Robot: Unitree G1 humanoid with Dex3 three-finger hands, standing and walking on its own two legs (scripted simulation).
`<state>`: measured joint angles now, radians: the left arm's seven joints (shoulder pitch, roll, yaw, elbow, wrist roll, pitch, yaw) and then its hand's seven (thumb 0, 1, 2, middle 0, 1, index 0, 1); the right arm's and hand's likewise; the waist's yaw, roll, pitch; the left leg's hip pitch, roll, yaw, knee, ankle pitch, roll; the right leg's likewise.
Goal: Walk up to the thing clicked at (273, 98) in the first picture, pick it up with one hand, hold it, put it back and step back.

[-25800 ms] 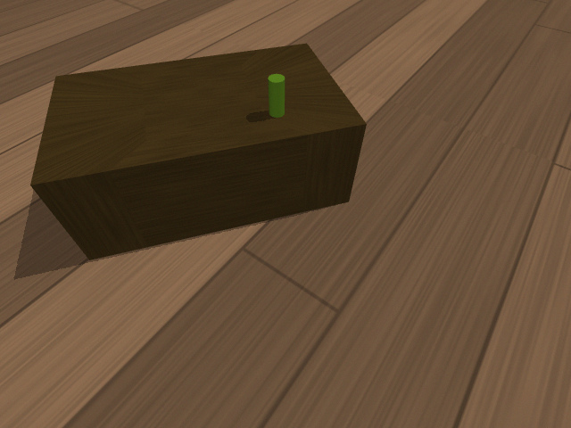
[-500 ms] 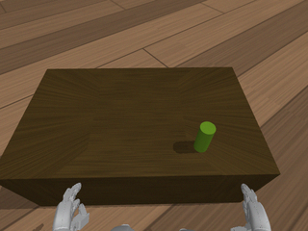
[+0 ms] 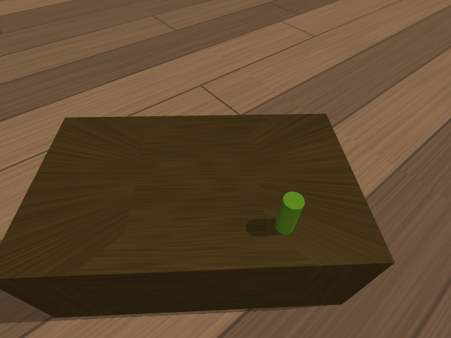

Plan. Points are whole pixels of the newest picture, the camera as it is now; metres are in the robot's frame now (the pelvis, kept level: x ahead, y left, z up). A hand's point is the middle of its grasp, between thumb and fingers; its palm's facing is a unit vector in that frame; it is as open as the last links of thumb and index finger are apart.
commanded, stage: stand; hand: right
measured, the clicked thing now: (288, 214) +0.49 -0.19 -0.24
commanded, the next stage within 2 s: step back in 1.92 s
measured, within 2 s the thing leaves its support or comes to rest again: neither
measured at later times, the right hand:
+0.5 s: hand out of the picture +0.04 -0.24 -0.14, palm faces -0.01 +0.93 -0.36, open 7.4 cm
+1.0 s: hand out of the picture +0.05 -0.23 -0.14, palm faces +0.00 +0.94 -0.35, open 7.4 cm
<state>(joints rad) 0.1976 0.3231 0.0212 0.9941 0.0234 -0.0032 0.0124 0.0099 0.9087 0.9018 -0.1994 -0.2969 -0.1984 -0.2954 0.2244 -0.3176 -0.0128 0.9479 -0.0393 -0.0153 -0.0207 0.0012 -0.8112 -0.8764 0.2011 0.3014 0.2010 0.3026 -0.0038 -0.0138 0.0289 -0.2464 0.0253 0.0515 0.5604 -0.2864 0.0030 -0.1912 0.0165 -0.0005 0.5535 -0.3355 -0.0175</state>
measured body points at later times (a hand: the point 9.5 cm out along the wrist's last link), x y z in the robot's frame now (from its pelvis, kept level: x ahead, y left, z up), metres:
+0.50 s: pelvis -0.02 +0.01 +0.02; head -0.02 +0.02 +0.46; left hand +0.04 +0.30 -0.13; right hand +0.04 -0.28 -0.12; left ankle +0.01 +0.12 -0.73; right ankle -0.02 -0.11 -0.73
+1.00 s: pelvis -0.01 +0.02 +0.02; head +0.00 +0.03 +0.47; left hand +0.06 +0.31 -0.13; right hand +0.05 -0.28 -0.12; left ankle +0.01 +0.12 -0.73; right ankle -0.02 -0.11 -0.73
